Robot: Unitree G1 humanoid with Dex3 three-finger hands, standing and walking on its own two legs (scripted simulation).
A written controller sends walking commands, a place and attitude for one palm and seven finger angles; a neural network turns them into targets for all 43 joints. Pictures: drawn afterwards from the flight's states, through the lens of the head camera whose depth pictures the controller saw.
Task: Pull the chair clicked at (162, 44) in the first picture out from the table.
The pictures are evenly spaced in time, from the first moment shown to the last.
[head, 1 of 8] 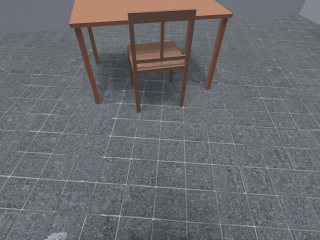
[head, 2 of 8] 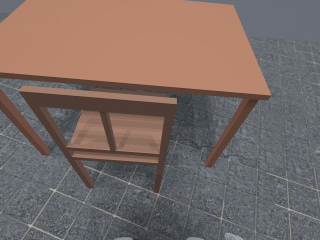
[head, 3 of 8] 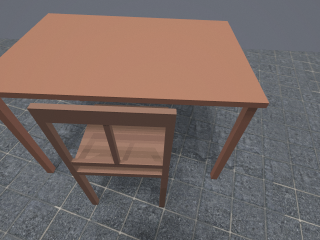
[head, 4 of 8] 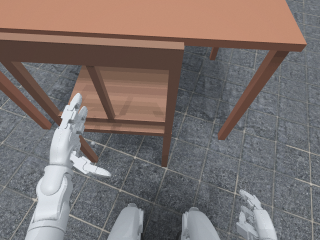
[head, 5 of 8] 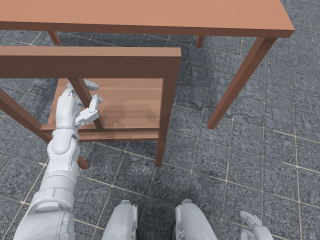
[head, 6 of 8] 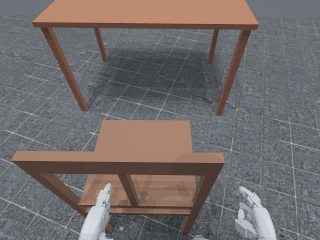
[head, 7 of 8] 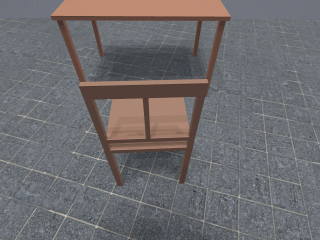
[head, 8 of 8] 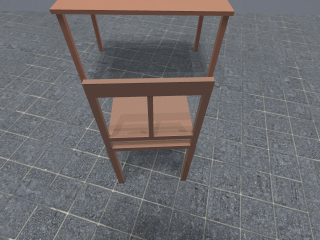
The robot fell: no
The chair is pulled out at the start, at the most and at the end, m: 0.00 0.67 0.67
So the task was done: yes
